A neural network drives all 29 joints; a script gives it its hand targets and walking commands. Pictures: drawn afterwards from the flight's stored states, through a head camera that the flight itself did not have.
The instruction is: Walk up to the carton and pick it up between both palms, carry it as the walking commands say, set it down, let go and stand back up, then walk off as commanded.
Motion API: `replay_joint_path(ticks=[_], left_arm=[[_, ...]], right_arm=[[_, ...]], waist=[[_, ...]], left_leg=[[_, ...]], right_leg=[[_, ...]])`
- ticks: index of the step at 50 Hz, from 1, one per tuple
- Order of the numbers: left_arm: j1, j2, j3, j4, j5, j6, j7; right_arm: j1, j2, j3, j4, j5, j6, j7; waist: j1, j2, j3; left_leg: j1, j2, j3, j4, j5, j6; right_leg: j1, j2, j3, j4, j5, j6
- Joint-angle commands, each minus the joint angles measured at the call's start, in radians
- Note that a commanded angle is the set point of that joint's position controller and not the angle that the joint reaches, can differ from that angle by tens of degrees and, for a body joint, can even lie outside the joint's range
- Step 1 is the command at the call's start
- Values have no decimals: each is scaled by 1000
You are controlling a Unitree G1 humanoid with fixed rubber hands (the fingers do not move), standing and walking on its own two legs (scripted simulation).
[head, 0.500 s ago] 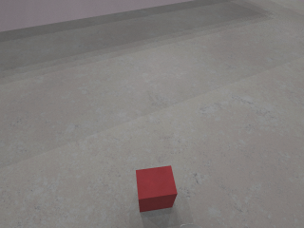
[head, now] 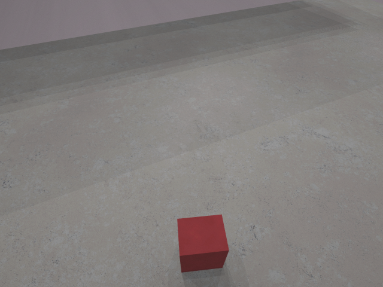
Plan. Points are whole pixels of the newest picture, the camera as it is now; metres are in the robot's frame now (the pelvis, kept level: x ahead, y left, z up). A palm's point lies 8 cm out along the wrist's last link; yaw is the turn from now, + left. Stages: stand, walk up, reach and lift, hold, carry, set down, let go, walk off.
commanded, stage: walk up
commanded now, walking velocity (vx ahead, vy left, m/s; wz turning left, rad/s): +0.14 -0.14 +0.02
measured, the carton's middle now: (200, 244) +0.42 -0.03 -0.64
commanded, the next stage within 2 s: stand in 0.44 s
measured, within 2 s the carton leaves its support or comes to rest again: neither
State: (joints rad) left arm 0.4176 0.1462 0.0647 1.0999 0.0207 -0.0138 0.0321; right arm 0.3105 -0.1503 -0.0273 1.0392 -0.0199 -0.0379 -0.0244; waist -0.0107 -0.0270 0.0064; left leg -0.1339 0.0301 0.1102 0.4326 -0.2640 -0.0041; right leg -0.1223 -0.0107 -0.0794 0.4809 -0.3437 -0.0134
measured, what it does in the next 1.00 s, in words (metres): steps on the spot: right foot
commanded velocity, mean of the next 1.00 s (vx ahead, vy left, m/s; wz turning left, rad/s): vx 0.02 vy -0.01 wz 0.01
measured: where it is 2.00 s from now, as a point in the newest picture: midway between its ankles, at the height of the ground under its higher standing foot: outside the picture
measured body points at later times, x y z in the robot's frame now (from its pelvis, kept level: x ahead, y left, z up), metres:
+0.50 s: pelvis +0.05 -0.04 +0.00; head +0.07 -0.05 +0.45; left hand +0.09 +0.18 -0.16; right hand +0.02 -0.26 -0.16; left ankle -0.04 +0.11 -0.74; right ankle +0.08 -0.15 -0.74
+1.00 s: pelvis +0.03 -0.03 +0.00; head +0.05 -0.04 +0.45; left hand +0.01 +0.19 -0.16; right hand -0.02 -0.24 -0.16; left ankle -0.04 +0.11 -0.74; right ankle +0.08 -0.15 -0.74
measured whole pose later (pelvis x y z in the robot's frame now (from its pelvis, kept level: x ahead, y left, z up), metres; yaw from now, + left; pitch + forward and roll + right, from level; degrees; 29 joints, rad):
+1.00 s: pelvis +0.03 -0.03 +0.00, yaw +1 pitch -2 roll +0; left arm 0.28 0.15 0.02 1.16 0.01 -0.01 0.03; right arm 0.36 -0.12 0.01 1.17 -0.01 -0.01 -0.04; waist 0.01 0.01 0.06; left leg -0.01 0.07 0.07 0.36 -0.31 -0.05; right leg -0.22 -0.03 -0.10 0.42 -0.16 -0.01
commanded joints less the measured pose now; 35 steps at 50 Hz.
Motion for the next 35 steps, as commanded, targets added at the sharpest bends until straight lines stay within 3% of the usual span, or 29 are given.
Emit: replay_joint_path(ticks=[1,2,3,4,6,9,10,11,12,13,14,15,17,20,22,24,28,35], left_arm=[[-53,98,37,-66,16,-8,-2],[-68,69,37,-67,7,-5,-11],[-71,40,26,-57,-8,-5,-20],[-75,31,25,-56,-11,-4,-28],[-100,18,17,-54,-2,5,-34],[-183,34,2,-81,2,5,-31],[-169,19,-9,-57,-5,8,-22],[-112,20,-15,-31,-9,4,-15],[-64,61,-12,-12,-2,-7,-10],[-27,137,-4,-5,5,-19,-8],[-38,169,-9,-4,-1,-21,-10],[-73,155,-12,0,-14,-13,-12],[-169,124,-16,-11,-11,0,-8],[-172,116,-22,5,-16,1,3],[-161,118,-23,20,-21,-6,3],[-161,103,-23,37,-21,-2,3],[-150,92,-27,47,-19,-5,-3],[-112,91,-34,57,-15,-5,-4]], right_arm=[[313,-211,-43,67,-1,-15,-32],[301,-148,-25,81,0,-15,-32],[216,-102,-12,73,-3,-13,-30],[163,-103,-14,66,-9,-11,-29],[140,-98,-8,75,-17,-17,-22],[156,-107,-3,98,-21,-23,-15],[135,-75,13,95,-9,-18,-23],[134,-91,13,100,2,-14,-24],[138,-100,14,102,10,-13,-20],[150,-76,18,88,19,-13,-18],[214,-30,27,93,35,-1,-19],[253,-17,30,108,38,20,-24],[219,-53,20,119,13,40,-29],[197,-55,18,135,11,44,-27],[188,-54,18,146,11,42,-28],[158,-55,21,137,5,38,-25],[127,-56,21,138,9,39,-26],[103,-63,21,132,9,36,-25]], waist=[[-106,194,55],[-88,162,44],[-39,180,63],[-20,223,84],[-18,242,102],[-15,235,117],[5,222,116],[34,217,69],[50,170,34],[56,52,-32],[43,-68,-96],[29,-114,-113],[18,-94,-1],[13,-50,28],[13,-22,13],[10,-2,40],[10,42,77],[15,44,85]], left_leg=[[301,492,-453,-95,719,188],[257,438,-379,-97,690,193],[185,342,-286,-117,611,169],[134,293,-218,-145,504,139],[72,239,-142,-151,547,113],[33,213,-95,-130,493,106],[23,191,-73,-30,838,102],[17,157,-42,22,866,86],[-46,146,-40,46,706,53],[-121,115,-44,75,405,17],[-132,76,-47,94,4,-5],[-60,65,-57,89,-157,1],[-85,54,-69,8,-86,-2],[-30,79,-76,-39,91,-19],[-14,84,-70,-57,93,-26],[-8,99,-73,-93,61,-29],[0,104,-69,-119,79,-26],[13,108,-69,-145,75,-17]], right_leg=[[-462,-23,25,354,-230,29],[-430,-47,55,406,-204,28],[-375,-47,54,386,-140,23],[-349,-43,28,357,-88,18],[-296,-21,-18,313,0,27],[-237,-3,-48,190,37,21],[-167,5,-5,114,73,20],[-82,17,-25,1,220,15],[45,-20,-12,-71,409,13],[167,-129,63,-61,736,7],[206,-263,149,-4,1034,-56],[159,-277,155,18,1070,-113],[76,-213,151,-27,784,-88],[32,-145,105,-51,685,-53],[50,-135,102,-63,634,-47],[24,-116,88,-83,465,-35],[-2,-114,87,-106,427,-28],[-22,-107,77,-119,354,-13]])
